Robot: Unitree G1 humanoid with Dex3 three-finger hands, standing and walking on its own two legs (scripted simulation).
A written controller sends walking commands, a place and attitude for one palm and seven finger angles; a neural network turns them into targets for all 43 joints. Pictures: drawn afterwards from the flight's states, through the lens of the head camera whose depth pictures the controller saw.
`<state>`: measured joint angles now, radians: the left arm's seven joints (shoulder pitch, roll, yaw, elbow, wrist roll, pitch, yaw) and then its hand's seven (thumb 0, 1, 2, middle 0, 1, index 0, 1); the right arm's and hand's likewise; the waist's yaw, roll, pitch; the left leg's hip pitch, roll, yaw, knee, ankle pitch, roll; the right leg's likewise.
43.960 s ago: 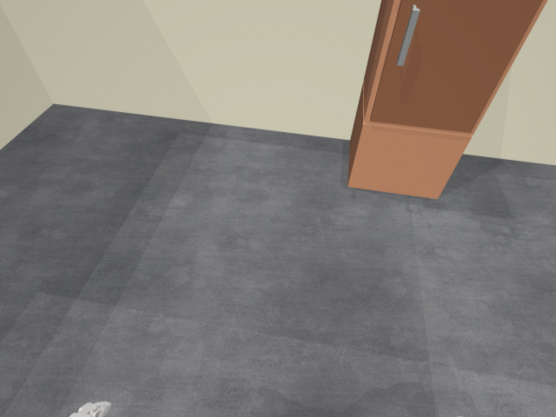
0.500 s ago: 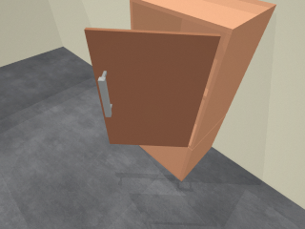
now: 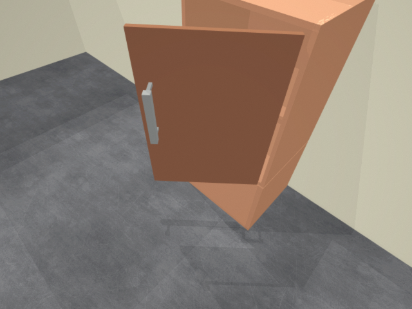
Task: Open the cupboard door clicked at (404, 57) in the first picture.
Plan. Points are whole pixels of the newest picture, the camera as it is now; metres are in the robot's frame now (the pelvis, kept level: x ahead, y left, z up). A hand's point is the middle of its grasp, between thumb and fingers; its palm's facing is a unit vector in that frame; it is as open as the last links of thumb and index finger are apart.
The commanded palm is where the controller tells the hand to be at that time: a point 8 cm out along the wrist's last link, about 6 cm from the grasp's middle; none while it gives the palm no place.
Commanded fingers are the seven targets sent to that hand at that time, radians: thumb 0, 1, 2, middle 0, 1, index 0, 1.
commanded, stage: come to a stop and stand still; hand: left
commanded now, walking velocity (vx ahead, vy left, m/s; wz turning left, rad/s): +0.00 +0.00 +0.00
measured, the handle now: (152, 114) +0.61 +0.19 +0.02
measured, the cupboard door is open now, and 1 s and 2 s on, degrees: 42 42 42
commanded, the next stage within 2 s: look again from close up in 0.02 s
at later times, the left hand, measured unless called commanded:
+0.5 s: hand out of the picture -0.02 +0.15 -0.18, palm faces +0.04 -0.99 -0.15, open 7.3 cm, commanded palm none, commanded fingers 0.00 0.90 0.90 -0.20 -0.30 -0.20 -0.30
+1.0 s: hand (138, 264) +0.20 +0.14 -0.02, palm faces +0.04 -1.00 +0.00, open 8.0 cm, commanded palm +0.13 +0.22 -0.05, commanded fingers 0.00 0.50 0.73 -0.23 -0.56 -0.23 -0.56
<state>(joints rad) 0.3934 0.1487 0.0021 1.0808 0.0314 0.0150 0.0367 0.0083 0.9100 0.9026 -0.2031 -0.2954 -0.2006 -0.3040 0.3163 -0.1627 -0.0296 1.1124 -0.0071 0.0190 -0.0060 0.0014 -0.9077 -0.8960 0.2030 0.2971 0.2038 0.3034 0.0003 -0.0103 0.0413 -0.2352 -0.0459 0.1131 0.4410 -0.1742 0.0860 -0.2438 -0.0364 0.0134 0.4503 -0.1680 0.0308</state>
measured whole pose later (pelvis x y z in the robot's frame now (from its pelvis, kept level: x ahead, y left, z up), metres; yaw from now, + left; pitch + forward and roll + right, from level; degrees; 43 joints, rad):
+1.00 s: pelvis +0.00 -0.03 -0.06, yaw +4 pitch +7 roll +0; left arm 0.38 0.17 0.09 0.14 -0.22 -0.52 -0.23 0.01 0.75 0.82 -0.21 -0.41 -0.21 -0.42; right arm 0.20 -0.28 -0.07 0.58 0.02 -0.26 0.01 0.01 -0.91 -0.90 0.20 0.30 0.20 0.30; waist -0.04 -0.02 -0.13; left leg -0.71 -0.03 0.05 0.99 -0.41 0.05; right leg -0.69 -0.01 -0.02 1.00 -0.43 -0.01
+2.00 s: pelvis +0.03 -0.03 -0.06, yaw +5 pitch +11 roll -3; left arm 0.17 0.38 0.36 0.18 -0.37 -0.28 -0.48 0.00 -0.42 0.34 -0.30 -1.14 -0.30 -1.15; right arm 0.26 -0.26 0.04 0.50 0.05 -0.23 -0.06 0.01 -0.90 -0.90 0.21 0.30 0.21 0.30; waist 0.01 0.03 -0.12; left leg -0.75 -0.01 -0.01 1.01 -0.45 0.04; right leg -0.68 0.02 -0.08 0.94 -0.45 -0.01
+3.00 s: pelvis +0.03 -0.04 -0.05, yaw +5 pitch +11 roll -2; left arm -0.08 0.43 0.41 0.43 -0.36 -0.24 -0.56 -0.01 -0.50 0.30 -0.30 -1.20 -0.30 -1.20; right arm 0.29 -0.28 0.04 0.52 0.06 -0.18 -0.08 0.01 -0.90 -0.90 0.21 0.30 0.21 0.30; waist 0.01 0.03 -0.10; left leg -0.71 0.00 -0.01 0.95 -0.43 0.04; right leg -0.65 0.03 -0.07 0.89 -0.43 -0.02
